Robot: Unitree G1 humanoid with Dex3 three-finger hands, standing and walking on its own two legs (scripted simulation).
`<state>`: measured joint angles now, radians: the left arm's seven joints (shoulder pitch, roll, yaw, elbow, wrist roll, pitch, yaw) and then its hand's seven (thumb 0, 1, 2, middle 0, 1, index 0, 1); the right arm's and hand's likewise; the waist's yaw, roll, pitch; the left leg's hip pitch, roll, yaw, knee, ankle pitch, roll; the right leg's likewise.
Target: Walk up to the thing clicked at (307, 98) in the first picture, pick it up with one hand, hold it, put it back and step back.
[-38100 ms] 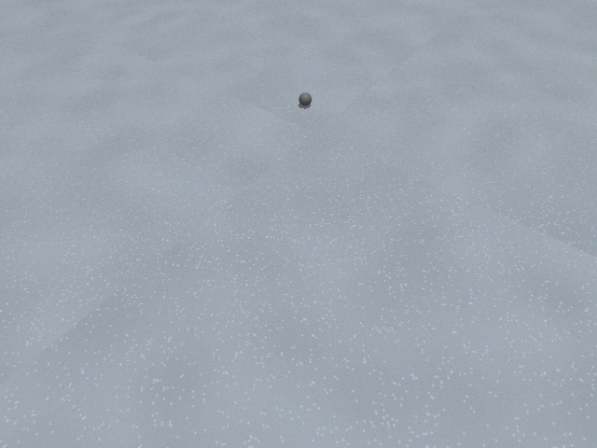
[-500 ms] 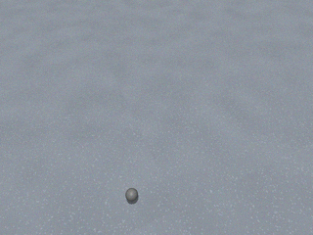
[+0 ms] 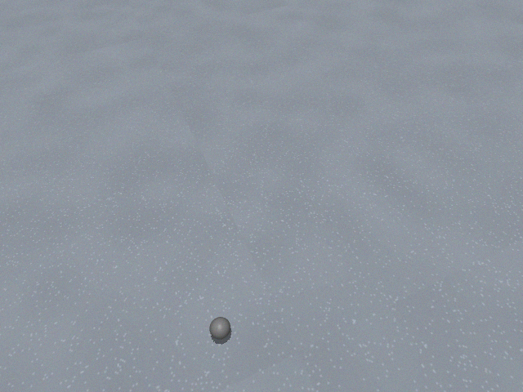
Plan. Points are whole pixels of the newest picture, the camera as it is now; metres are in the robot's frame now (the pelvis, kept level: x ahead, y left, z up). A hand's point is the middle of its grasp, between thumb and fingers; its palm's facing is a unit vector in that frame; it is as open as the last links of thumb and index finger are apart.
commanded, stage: stand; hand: left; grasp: from above
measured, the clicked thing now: (220, 328) +0.45 +0.25 -0.74
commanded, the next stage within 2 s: step back in 0.76 s
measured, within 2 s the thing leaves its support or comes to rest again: neither
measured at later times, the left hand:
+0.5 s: hand out of the picture +0.08 +0.24 -0.16, palm faces +0.01 -0.94 -0.34, open 7.4 cm
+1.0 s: hand out of the picture +0.09 +0.28 -0.17, palm faces -0.01 -0.93 -0.38, open 7.4 cm
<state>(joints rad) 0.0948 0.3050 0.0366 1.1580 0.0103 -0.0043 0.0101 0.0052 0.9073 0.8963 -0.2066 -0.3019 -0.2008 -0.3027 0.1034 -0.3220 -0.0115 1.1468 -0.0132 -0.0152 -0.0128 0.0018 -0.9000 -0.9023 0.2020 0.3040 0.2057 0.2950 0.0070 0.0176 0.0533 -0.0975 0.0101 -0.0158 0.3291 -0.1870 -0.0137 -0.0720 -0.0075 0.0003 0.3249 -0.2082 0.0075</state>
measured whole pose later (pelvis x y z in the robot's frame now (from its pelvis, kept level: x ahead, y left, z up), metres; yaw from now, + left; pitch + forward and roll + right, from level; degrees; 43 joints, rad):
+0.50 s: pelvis +0.00 -0.01 +0.00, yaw +0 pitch -2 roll +0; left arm 0.10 0.32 0.03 1.15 0.01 -0.01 0.00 0.01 0.91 0.90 -0.21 -0.30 -0.20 -0.30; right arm 0.11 -0.33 -0.01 1.15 -0.01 -0.01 0.00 0.00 -0.90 -0.90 0.20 0.30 0.21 0.29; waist 0.00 0.02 0.05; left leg -0.09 0.02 -0.01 0.32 -0.19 -0.02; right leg -0.07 0.00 0.00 0.32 -0.21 0.00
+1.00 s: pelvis -0.02 +0.01 -0.01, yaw -1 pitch -1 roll +0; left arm 0.05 0.37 0.06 1.00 0.01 0.03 0.01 0.01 0.91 0.90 -0.21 -0.30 -0.20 -0.30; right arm 0.06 -0.39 -0.05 1.03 0.00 0.03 0.01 0.00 -0.90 -0.90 0.20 0.30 0.21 0.29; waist 0.00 0.00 0.17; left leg -0.31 -0.01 -0.03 0.65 -0.25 0.04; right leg -0.24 -0.01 0.02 0.53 -0.27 0.01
